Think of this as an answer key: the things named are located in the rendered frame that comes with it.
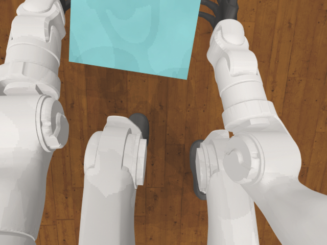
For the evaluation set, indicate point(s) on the left robot hand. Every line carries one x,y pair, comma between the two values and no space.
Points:
65,4

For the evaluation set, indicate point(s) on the right robot hand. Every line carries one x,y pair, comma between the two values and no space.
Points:
225,9

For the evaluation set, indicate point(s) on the left robot forearm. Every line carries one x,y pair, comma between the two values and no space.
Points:
34,50

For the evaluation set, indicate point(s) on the robot right upper arm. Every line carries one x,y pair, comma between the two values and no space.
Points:
267,164

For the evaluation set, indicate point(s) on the robot right shin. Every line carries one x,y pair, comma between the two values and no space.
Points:
216,134

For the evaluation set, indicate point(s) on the right robot forearm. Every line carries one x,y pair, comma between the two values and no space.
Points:
240,86

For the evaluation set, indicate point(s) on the robot left upper arm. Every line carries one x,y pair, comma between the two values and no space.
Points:
32,127

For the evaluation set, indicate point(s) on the left robot foot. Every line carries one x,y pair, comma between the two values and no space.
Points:
142,122

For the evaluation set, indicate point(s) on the carton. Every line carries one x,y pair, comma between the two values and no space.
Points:
148,36

